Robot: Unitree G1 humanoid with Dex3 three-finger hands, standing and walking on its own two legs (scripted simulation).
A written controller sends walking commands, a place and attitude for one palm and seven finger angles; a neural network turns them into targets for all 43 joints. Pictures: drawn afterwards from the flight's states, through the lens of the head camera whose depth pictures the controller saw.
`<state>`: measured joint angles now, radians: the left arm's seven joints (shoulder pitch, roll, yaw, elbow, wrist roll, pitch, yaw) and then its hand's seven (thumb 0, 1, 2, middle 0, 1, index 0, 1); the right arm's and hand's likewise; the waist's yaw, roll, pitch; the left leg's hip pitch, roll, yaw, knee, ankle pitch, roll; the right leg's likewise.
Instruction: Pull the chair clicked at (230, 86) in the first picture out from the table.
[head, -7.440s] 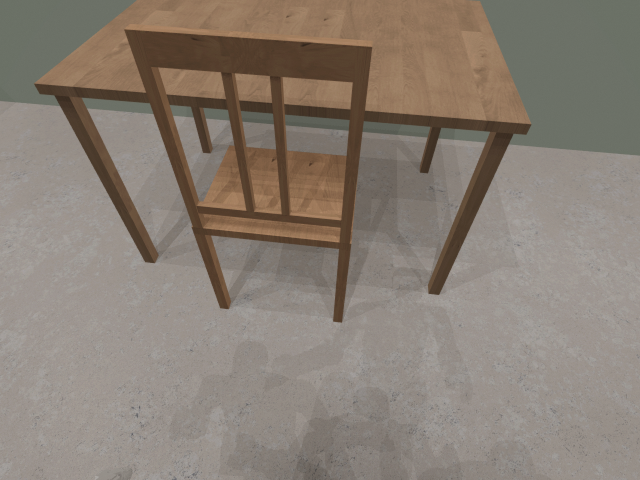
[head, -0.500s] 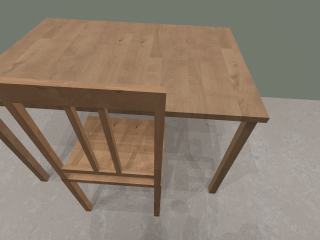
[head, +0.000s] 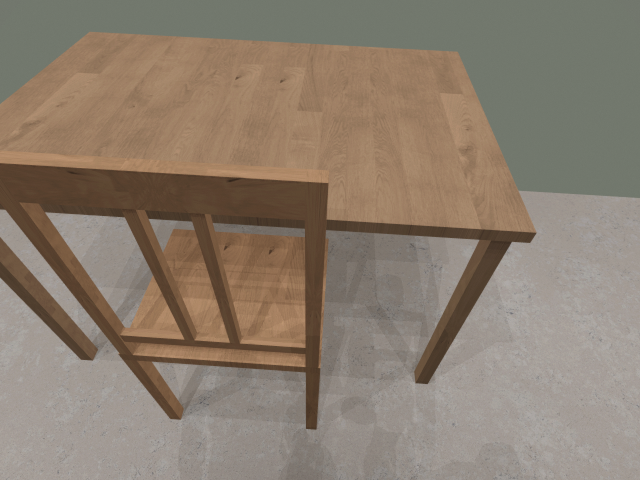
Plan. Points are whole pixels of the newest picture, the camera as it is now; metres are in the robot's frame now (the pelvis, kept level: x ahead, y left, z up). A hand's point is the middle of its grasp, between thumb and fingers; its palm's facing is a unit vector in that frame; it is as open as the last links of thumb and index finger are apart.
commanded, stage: look again from close up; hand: left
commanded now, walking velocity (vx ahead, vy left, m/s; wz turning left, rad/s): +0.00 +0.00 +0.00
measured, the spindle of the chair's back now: (166, 283) +0.42 +0.29 -0.07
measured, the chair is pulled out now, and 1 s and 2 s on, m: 0.00 0.00 0.00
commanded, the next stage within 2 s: raise the hand toward the chair's back in 0.66 s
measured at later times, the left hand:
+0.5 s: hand out of the picture -0.02 +0.15 -0.18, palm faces +0.03 -0.99 -0.16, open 7.4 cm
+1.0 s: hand (183, 429) +0.19 +0.19 -0.05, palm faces +0.19 -0.97 -0.16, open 7.9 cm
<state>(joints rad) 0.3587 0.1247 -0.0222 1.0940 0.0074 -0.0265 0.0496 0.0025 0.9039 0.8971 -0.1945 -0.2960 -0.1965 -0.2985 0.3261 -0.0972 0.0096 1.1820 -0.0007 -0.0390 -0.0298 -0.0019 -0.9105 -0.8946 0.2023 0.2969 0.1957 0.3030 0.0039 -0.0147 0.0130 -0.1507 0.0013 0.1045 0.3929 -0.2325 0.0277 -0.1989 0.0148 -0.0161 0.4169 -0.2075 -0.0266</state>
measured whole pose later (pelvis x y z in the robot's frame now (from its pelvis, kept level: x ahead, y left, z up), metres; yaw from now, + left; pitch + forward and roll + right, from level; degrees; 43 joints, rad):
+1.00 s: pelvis -0.02 +0.00 -0.03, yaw +4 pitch +6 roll +1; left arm 0.33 0.20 0.03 0.19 -0.15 -0.12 0.09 0.04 0.84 0.85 -0.18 -0.28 -0.18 -0.28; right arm 0.29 -0.28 -0.03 0.81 0.03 -0.32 -0.07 0.01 -0.92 -0.89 0.21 0.30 0.20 0.30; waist -0.08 0.03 -0.04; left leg -0.46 -0.03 0.06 0.68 -0.32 0.04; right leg -0.49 -0.03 -0.07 0.70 -0.31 -0.02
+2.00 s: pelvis -0.02 +0.00 -0.10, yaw +4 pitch +16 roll -2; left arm 0.38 0.27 0.18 -0.04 -0.28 -0.39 -0.27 -0.01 -0.35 0.36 -0.07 -0.10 -0.08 -0.10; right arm 0.19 -0.23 -0.03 0.55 0.04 -0.23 -0.06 0.01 -0.91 -0.89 0.20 0.30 0.20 0.30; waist -0.02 0.00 -0.11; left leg -0.92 0.03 0.01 1.18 -0.54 0.02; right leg -0.90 0.00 -0.11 1.13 -0.50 -0.04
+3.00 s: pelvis -0.03 +0.00 -0.09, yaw +4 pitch +15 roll -3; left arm 0.28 0.30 0.24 0.03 -0.32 -0.34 -0.32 -0.01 -0.50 0.30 -0.06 -0.08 -0.06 -0.08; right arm 0.21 -0.24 0.03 0.55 0.03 -0.23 -0.05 0.01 -0.90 -0.89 0.21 0.30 0.20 0.30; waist -0.01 0.02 -0.12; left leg -0.90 0.02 0.00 1.15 -0.52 0.03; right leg -0.87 0.00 -0.12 1.09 -0.48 -0.04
